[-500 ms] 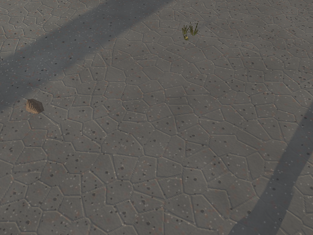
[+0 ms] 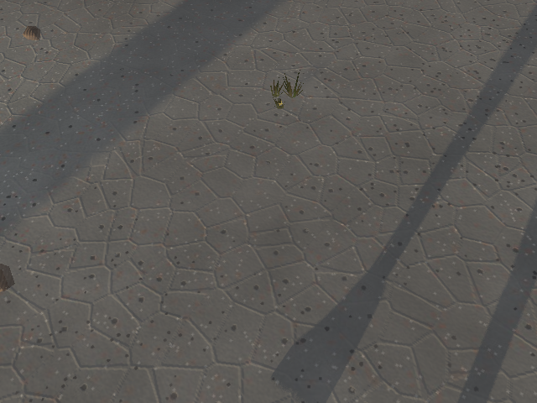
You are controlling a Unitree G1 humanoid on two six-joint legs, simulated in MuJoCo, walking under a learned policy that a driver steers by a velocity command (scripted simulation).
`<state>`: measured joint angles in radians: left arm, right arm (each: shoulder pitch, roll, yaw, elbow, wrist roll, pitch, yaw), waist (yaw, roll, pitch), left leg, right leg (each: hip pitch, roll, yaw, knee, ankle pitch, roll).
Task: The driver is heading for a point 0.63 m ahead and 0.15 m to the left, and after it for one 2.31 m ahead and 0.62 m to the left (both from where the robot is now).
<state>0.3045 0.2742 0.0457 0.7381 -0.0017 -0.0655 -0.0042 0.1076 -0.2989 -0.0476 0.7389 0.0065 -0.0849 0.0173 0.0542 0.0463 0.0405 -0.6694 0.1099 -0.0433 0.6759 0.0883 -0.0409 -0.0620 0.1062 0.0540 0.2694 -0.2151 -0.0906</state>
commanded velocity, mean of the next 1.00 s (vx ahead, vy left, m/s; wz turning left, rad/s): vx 0.42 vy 0.00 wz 0.38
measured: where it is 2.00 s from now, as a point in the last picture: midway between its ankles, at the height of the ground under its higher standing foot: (259, 362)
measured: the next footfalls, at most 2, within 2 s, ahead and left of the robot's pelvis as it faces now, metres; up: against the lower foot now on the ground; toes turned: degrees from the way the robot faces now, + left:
left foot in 0.20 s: +0.30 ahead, +0.15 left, +0.00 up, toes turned +5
right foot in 0.68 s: +0.61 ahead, +0.01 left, +0.00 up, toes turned +25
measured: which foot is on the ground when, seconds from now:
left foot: up 0.00-0.18, down 0.20-0.68, up 0.70-1.00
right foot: down 0.00-0.22, up 0.24-0.66, down 0.68-1.00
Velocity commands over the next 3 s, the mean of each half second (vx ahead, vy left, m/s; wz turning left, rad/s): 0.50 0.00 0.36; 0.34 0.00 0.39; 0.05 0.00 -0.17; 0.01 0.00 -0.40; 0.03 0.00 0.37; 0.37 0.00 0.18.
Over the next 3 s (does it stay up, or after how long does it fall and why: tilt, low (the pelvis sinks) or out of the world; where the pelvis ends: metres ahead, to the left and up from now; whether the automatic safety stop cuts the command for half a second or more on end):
stays up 0.70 0.25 -0.01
